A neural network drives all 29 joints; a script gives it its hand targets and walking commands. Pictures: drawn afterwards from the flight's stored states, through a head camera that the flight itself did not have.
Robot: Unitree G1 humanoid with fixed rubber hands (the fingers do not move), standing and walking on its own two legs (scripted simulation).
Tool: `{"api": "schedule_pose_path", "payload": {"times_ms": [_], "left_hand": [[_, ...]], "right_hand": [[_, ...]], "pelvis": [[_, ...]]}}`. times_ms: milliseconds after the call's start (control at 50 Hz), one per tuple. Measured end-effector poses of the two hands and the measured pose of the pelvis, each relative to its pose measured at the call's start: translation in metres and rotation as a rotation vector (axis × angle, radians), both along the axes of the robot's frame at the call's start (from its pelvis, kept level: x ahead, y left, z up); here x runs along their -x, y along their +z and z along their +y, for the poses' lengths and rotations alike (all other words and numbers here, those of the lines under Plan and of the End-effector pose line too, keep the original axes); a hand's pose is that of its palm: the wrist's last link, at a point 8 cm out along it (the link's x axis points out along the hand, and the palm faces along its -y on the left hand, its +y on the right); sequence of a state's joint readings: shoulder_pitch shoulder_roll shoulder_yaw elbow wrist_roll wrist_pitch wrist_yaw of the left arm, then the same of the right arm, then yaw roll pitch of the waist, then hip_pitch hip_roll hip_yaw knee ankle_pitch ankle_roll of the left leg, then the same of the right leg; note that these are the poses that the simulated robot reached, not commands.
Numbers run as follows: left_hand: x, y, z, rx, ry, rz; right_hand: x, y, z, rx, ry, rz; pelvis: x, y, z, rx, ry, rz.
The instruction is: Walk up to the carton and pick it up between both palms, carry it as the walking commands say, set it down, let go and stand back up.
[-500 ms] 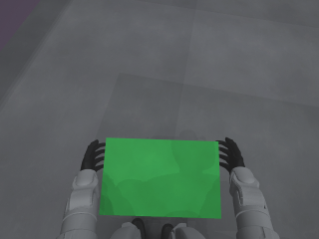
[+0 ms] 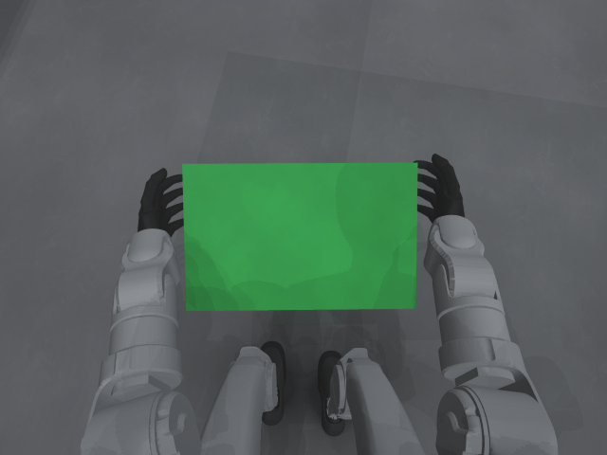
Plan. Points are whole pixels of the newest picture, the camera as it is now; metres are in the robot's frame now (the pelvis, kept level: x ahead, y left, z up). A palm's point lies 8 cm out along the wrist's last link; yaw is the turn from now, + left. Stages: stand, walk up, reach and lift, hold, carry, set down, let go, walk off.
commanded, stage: set down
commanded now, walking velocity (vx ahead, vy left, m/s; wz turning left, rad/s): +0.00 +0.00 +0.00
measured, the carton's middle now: (300, 230) +0.43 +0.02 -0.19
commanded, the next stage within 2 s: none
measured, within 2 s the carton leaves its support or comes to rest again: neither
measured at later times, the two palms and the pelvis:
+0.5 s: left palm (186, 228) +0.43 +0.20 -0.16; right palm (424, 211) +0.45 -0.18 -0.16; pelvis -0.01 +0.00 -0.07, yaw +1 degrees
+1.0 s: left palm (195, 227) +0.45 +0.20 -0.24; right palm (404, 208) +0.48 -0.17 -0.23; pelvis -0.02 +0.00 -0.13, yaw +1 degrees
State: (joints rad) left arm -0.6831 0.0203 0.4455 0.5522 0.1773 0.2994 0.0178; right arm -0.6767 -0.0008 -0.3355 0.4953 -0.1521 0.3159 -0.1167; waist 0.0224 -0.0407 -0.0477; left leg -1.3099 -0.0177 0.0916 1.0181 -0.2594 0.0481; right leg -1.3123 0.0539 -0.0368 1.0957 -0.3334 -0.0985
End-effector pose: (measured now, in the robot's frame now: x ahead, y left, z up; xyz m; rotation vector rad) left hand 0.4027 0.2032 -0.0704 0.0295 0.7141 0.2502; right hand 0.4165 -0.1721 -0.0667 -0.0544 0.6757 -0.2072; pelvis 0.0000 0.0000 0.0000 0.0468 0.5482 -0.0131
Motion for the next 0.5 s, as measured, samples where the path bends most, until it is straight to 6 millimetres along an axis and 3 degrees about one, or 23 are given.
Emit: {"api": "schedule_pose_path", "payload": {"times_ms": [160, 500], "left_hand": [[-0.012, -0.038, 0.002, 0.015, -0.002, 0.03], [-0.028, -0.093, -0.008, -0.016, 0.016, 0.022]], "right_hand": [[-0.016, -0.036, 0.002, 0.023, 0.006, 0.021], [-0.037, -0.095, -0.006, 0.022, 0.022, 0.009]], "pelvis": [[0.0, -0.025, 0.005, 0.007, 0.004, 0.111], [0.009, -0.072, -0.003, -0.008, 0.009, 0.223]]}}
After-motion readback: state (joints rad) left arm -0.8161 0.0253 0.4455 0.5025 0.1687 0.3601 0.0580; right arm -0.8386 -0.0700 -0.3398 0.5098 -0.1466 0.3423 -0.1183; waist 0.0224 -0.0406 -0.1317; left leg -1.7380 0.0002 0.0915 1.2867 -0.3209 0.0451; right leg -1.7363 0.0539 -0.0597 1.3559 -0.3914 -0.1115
